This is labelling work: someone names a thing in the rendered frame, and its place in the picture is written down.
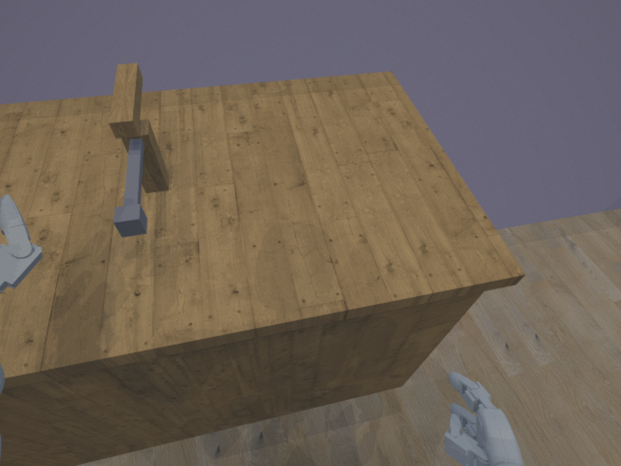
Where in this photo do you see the right robot hand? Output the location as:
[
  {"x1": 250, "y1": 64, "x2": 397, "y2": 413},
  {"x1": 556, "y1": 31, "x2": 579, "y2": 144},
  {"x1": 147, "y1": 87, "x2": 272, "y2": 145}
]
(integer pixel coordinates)
[{"x1": 444, "y1": 372, "x2": 524, "y2": 466}]

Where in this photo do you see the tap lever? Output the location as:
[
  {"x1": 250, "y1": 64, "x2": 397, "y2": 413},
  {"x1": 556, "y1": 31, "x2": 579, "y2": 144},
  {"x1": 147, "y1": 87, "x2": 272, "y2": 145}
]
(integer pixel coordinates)
[{"x1": 114, "y1": 138, "x2": 147, "y2": 237}]

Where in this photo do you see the left robot hand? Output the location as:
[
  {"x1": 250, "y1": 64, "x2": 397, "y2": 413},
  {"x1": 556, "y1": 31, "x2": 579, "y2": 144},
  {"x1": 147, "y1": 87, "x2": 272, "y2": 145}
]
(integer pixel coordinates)
[{"x1": 0, "y1": 194, "x2": 43, "y2": 294}]

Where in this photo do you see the counter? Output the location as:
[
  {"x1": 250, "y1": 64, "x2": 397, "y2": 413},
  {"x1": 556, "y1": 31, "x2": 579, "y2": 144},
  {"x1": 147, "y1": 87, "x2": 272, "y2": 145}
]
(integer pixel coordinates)
[{"x1": 0, "y1": 63, "x2": 526, "y2": 466}]

